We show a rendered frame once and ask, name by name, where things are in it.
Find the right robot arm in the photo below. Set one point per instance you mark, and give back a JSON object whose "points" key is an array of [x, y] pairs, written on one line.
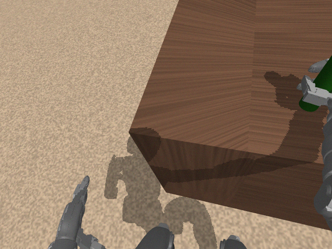
{"points": [[323, 198]]}

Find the can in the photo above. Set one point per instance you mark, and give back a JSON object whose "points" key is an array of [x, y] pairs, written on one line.
{"points": [[323, 81]]}

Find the left robot arm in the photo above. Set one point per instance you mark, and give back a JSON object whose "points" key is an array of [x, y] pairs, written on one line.
{"points": [[63, 244]]}

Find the right robot hand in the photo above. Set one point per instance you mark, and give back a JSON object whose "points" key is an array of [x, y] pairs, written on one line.
{"points": [[312, 94]]}

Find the left robot hand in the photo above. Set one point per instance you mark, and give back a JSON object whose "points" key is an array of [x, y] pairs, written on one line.
{"points": [[70, 223]]}

